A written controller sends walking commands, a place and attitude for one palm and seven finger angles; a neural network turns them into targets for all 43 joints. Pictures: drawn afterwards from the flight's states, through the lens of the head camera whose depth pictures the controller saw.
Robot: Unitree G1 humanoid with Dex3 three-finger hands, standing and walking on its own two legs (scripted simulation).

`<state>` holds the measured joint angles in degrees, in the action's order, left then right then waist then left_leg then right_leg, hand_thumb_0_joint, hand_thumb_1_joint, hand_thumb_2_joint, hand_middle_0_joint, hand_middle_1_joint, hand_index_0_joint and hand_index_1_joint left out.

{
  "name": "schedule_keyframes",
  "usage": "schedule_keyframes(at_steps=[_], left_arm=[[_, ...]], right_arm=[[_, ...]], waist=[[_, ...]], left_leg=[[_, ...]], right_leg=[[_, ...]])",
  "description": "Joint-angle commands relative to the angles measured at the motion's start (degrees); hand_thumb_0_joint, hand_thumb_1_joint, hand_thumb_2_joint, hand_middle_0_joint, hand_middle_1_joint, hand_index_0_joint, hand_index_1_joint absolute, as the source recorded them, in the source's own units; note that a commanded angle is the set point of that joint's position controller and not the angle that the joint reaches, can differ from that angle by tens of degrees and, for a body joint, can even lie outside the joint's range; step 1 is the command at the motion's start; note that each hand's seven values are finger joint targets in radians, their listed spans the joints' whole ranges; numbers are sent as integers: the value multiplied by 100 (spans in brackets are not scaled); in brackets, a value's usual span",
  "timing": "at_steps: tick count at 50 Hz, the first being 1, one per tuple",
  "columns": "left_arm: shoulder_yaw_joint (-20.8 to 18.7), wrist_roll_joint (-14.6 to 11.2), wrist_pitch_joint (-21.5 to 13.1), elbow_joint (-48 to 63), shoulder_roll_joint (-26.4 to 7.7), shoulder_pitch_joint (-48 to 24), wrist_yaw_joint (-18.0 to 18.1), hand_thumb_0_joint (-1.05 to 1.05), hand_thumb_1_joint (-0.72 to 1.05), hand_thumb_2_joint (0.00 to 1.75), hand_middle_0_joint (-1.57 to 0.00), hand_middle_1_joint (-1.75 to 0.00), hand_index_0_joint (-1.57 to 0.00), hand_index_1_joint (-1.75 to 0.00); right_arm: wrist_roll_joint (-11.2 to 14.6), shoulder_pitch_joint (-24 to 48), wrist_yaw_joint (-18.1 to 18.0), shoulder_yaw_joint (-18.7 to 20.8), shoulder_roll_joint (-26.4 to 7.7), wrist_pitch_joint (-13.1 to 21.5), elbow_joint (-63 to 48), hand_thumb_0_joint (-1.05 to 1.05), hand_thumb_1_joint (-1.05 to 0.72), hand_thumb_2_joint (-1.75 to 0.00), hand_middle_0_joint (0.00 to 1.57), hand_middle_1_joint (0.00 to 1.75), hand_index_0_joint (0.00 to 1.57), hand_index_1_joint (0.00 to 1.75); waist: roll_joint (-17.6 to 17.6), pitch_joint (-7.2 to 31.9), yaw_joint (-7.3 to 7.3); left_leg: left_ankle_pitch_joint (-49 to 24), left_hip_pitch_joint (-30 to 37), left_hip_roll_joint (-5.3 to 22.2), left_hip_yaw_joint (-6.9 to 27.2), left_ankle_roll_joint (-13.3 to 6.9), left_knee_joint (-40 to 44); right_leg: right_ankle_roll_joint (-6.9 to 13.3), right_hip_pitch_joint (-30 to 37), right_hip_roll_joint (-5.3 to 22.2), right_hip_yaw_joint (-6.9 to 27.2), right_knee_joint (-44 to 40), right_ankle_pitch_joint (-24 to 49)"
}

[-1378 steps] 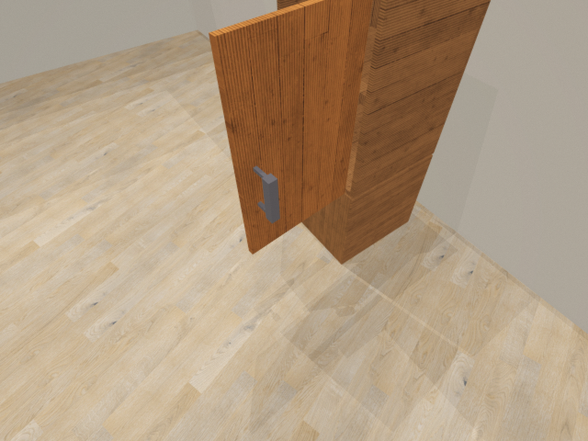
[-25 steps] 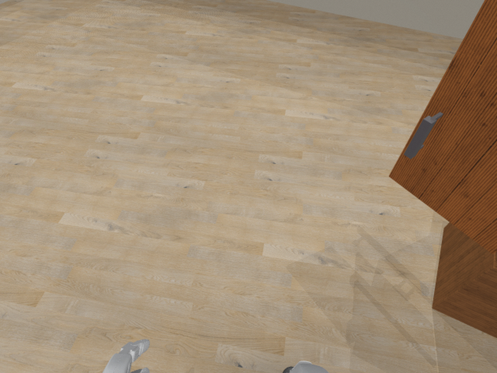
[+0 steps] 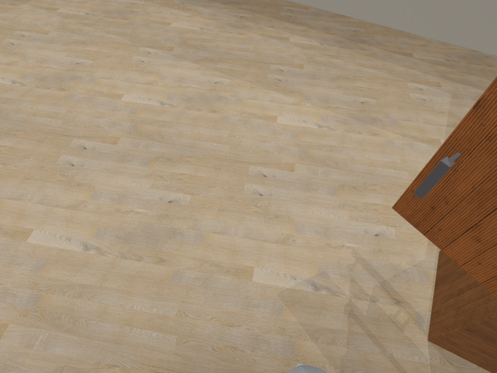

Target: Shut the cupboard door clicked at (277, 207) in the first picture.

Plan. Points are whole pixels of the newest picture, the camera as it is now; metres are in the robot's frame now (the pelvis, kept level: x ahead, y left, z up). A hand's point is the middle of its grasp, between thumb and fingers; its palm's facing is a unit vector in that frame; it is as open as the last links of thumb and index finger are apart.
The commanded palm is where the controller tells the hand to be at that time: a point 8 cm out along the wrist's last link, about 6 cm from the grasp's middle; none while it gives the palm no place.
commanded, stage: turn to face it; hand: left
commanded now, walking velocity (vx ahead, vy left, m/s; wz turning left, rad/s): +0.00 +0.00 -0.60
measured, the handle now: (437, 175) +0.61 -0.43 -0.11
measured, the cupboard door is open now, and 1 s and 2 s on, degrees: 64 64 64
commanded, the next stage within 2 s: take the last steps up to it in 1.32 s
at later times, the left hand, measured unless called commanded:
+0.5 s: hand (158, 327) +0.21 +0.19 -0.18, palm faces -0.25 -0.94 -0.23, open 7.4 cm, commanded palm none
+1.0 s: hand (202, 305) +0.25 +0.11 -0.15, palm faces -0.55 -0.79 -0.27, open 7.4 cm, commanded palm none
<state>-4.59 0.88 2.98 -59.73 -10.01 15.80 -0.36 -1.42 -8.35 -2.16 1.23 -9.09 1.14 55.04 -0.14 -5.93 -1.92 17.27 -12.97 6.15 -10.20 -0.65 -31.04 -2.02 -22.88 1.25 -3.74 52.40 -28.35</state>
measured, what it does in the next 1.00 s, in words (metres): steps on the spot, turning right: right foot, then left foot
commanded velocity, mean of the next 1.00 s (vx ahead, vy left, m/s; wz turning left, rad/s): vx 0.00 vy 0.00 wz -0.56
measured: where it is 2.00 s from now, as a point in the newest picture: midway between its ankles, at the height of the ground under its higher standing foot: outside the picture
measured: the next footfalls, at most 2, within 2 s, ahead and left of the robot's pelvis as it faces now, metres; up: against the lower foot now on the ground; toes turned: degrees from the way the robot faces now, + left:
right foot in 0.14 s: +0.08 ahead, -0.13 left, +0.00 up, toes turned -10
left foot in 0.46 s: +0.13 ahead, +0.12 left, +0.00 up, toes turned -13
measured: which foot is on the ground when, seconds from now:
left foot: down 0.00-0.14, up 0.16-0.44, down 0.46-0.84, up 0.86-1.00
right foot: up 0.00-0.12, down 0.14-0.46, up 0.48-0.82, down 0.84-1.00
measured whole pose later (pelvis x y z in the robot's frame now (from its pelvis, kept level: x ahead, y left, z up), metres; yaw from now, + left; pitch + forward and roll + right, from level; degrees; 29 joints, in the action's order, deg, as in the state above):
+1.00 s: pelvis +0.05 +0.00 +0.00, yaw -34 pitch +0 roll +0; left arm -3.0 1.2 2.8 -51.0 -12.1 8.1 0.0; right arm -0.7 -12.0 -1.1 3.0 -15.7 -3.5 53.2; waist 2.2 -5.8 1.8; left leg 25.2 -26.9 5.3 -3.5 4.4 -60.6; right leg 0.7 -15.1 -0.4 0.6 30.5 -15.6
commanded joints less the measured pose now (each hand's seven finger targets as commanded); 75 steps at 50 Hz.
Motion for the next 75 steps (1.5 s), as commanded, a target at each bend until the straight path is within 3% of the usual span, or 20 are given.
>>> schedule_keyframes(at_steps=[1, 5, 7, 8, 13, 21, 23, 24, 29, 36, 39, 40, 42, 45, 56, 59, 65, 72, 73, 75], left_arm=[[-92, 55, -86, 679, -301, -197, -77, 0, 90, 90, -20, -30, -20, -30], [-182, 94, -134, 731, -589, 252, -96, 0, 90, 90, -20, -30, -20, -30], [-330, 112, -240, 676, -1586, 714, 17, 0, 90, 90, -20, -30, -20, -30], [-320, 48, -225, 723, -1606, 684, 90, 0, 90, 90, -20, -30, -20, -30], [-218, 91, -192, 1176, -1302, -545, 174, 0, 90, 90, -20, -30, -20, -30], [-243, 33, -73, 1359, -1455, -942, 58, 0, 90, 90, -20, -30, -20, -30], [-142, -44, -19, 1602, -921, -932, -29, 0, 90, 90, -20, -30, -20, -30], [-128, 6, -33, 1760, -994, -1115, -83, 0, 90, 90, -20, -30, -20, -30], [-128, 17, 13, 1420, -895, -905, -203, 0, 90, 90, -20, -30, -20, -30], [-30, 16, 0, 1515, -741, -1254, -210, 0, 90, 90, -20, -30, -20, -30], [-64, 20, -47, 1378, -855, -805, -184, 0, 90, 90, -20, -30, -20, -30], [-108, 37, -82, 1253, -1067, -413, -151, 0, 90, 90, -20, -30, -20, -30], [-266, 34, -163, 1047, -1984, 226, 7, 0, 90, 90, -20, -30, -20, -30], [-209, 29, -113, 1234, -1541, -592, 131, 0, 90, 90, -20, -30, -20, -30], [-193, 20, -78, 1247, -1388, -901, 66, 0, 90, 90, -20, -30, -20, -30], [-69, -19, -48, 1469, -810, -728, -19, 0, 90, 90, -20, -30, -20, -30], [-41, 9, 0, 1096, -694, -657, -87, 0, 90, 90, -20, -30, -20, -30], [12, 18, -78, 898, -622, -293, -55, 0, 90, 90, -20, -30, -20, -30], [-33, 36, -99, 807, -772, -26, -58, 0, 90, 90, -20, -30, -20, -30], [-185, 104, -160, 668, -1589, 323, -13, 0, 90, 90, -20, -30, -20, -30]], right_arm=[[-18, -472, -58, 373, -1164, -94, -130, 0, -90, -90, 20, 30, 20, 30], [17, -138, -3, 449, -1257, -158, -290, 0, -90, -90, 20, 30, 20, 30], [98, 22, 74, 344, -720, -198, -654, 0, -90, -90, 20, 30, 20, 30], [90, 93, 15, 335, -853, -292, -666, 0, -90, -90, 20, 30, 20, 30], [58, -22, 77, 270, -822, -264, -616, 0, -90, -90, 20, 30, 20, 30], [111, -787, 29, 229, -944, -176, -596, 0, -90, -90, 20, 30, 20, 30], [-11, -1067, 3, 373, -1787, -77, -636, 0, -90, -90, 20, 30, 20, 30], [-34, -1058, -33, 406, -2032, -103, -754, 0, -90, -90, 20, 30, 20, 30], [-41, -503, -57, 231, -1462, -36, -837, 0, -90, -90, 20, 30, 20, 30], [-22, -958, 20, 380, -1613, -107, -556, 0, -90, -90, 20, 30, 20, 30], [9, -732, 50, 423, -1669, -136, -561, 0, -90, -90, 20, 30, 20, 30], [52, -650, 76, 430, -1628, -144, -606, 0, -90, -90, 20, 30, 20, 30], [82, -220, 86, 281, -1092, -220, -999, 0, -90, -90, 20, 30, 20, 30], [78, -188, 18, 292, -1143, -307, -756, 0, -90, -90, 20, 30, 20, 30], [94, -1002, 33, 221, -932, -164, -466, 0, -90, -90, 20, 30, 20, 30], [-40, -1187, -25, 359, -1865, -104, -579, 0, -90, -90, 20, 30, 20, 30], [-41, -664, -68, 207, -1305, -72, -502, 0, -90, -90, 20, 30, 20, 30], [15, -809, -4, 339, -1390, -170, -199, 0, -90, -90, 20, 30, 20, 30], [34, -757, 16, 344, -1321, -176, -205, 0, -90, -90, 20, 30, 20, 30], [48, -303, 102, 224, -782, -180, -528, 0, -90, -90, 20, 30, 20, 30]], waist=[[1077, 571, 266], [624, 605, -114], [-1754, 822, -410], [-1278, 839, -364], [-658, 1020, 74], [-829, 988, 402], [1514, 875, 511], [1707, 659, 559], [983, 892, 188], [1321, 875, 482], [1145, 930, 204], [702, 1045, 5], [-1460, 1080, -335], [-1134, 674, 61], [-908, 824, 458], [1579, 708, 491], [1136, 820, 221], [909, 900, 183], [554, 1010, 75], [-1614, 614, -230]], left_leg=[[-2918, 630, 1433, 478, -671, 759], [-1802, -35, 1107, 39, -199, -376], [2050, -1820, -289, -159, 380, -2935], [1960, -1937, -188, 745, 347, -3642], [940, -1585, -80, 956, 429, -2925], [-169, 78, -415, 755, 375, 167], [-256, 981, 1397, 2738, -328, 1683], [-456, 348, 2271, 3375, -931, 1900], [-3291, 942, 1255, 1277, -688, 1014], [-3479, 985, 1432, 613, -620, 660], [-2830, 502, 1350, 349, -276, 99], [-2126, -25, 1131, 162, -17, -513], [2050, -2093, -81, 141, 496, -2828], [1105, -2247, 126, 1044, 480, -3664], [-357, 111, -405, 659, 364, 220], [-790, 378, 1997, 3228, -911, 1681], [-3158, 669, 1084, 1289, -769, 1060], [-2159, 164, 1072, 1044, -526, 516], [-1005, -202, 844, 861, -291, 238], [2022, -2159, -375, 147, 233, -1836]], right_leg=[[3, -19, 36, -204, -750, 619], [185, 1170, -37, -191, -2243, 2100], [1297, 2193, 2007, 2625, -3255, 4795], [1587, 1908, 2100, 2925, -3443, 4153], [1326, 1494, 1299, 1867, -3098, 3522], [848, 623, 750, 2103, -2664, 2869], [160, -974, -480, 1005, -1036, 422], [13, -1047, -419, 586, 280, -612], [-196, -971, -52, 424, 1104, 172], [-33, -27, -120, -122, -802, 298], [134, 1001, -204, -227, -2265, 1321], [264, 1780, 30, 75, -2933, 2075], [1400, 2599, 2220, 2528, -3179, 5213], [1467, 1728, 1586, 2071, -3290, 3492], [857, 597, 797, 1897, -2734, 2597], [115, -702, -405, 563, -225, -502], [-54, -434, -86, 377, 393, 124], [128, 1271, -232, -37, -2362, 1365], [217, 1822, -87, 202, -3009, 1529], [1230, 2300, 1772, 2771, -4195, 98]])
